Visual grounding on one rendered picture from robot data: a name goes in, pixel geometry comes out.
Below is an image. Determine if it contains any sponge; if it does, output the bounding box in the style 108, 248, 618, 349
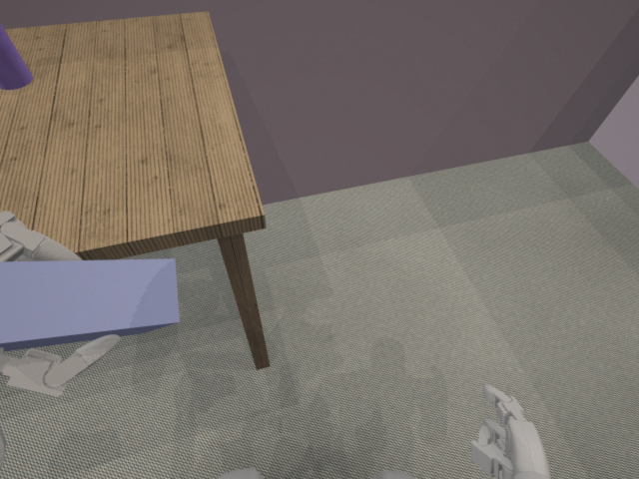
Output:
0, 258, 180, 351

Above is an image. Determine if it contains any table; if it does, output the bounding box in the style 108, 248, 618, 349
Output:
0, 11, 270, 370

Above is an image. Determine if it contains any left robot hand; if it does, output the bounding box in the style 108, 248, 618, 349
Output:
0, 211, 121, 397

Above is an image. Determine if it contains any right robot hand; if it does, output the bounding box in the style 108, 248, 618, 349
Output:
471, 385, 551, 479

